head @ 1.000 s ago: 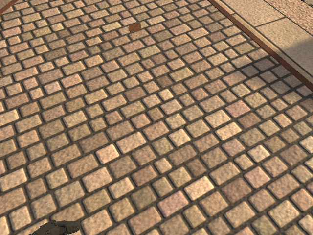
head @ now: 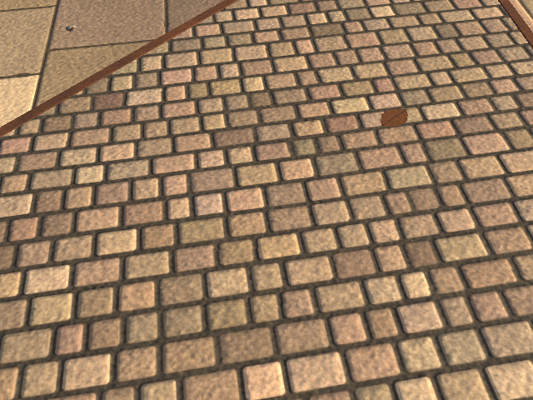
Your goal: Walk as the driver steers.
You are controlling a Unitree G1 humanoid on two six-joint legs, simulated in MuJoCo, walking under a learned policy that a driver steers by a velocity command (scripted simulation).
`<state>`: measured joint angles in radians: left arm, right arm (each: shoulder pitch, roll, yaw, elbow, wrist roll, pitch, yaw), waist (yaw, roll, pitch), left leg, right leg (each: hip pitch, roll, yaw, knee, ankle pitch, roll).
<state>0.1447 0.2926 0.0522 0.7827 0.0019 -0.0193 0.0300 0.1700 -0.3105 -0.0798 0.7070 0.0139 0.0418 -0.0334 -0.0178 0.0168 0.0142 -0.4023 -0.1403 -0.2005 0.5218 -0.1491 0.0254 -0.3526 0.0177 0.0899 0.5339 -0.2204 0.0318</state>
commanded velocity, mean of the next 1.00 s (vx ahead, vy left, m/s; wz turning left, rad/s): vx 0.01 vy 0.00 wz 0.38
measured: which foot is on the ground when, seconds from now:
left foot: down 0.00-0.00, up 0.02-0.40, down 0.42-1.00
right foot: down 0.00-0.42, up 0.44-0.80, down 0.82-1.00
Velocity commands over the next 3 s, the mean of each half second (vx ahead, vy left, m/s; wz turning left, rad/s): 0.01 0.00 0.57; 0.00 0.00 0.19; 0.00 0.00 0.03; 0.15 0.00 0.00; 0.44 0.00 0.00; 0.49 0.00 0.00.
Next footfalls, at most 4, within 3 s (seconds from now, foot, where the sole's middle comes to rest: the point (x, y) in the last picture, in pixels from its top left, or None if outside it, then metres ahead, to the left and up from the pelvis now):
0.42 left None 0.02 0.14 -0.77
0.82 right None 0.10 -0.08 -0.77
2.46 right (241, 390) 0.50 0.10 -0.77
2.98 left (118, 318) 0.69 0.43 -0.77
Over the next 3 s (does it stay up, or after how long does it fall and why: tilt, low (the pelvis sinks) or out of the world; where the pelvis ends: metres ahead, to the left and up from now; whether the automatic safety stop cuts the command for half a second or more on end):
stays up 0.58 0.27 -0.01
